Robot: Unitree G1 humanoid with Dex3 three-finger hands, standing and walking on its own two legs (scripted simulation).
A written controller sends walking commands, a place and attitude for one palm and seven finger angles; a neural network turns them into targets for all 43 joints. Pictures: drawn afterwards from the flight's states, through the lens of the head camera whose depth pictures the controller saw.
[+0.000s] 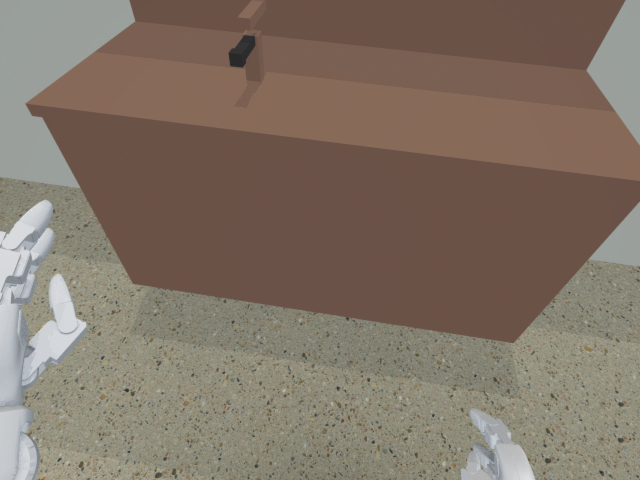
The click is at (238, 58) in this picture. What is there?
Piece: tap's lever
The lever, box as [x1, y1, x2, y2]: [229, 48, 245, 67]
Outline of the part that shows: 232,48 229,52 230,65 242,67 245,63 244,50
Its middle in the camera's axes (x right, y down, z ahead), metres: -0.18 -0.38 +0.82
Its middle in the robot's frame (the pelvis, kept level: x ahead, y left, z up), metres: +0.88 +0.24 +0.12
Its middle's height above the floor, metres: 0.89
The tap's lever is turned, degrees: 0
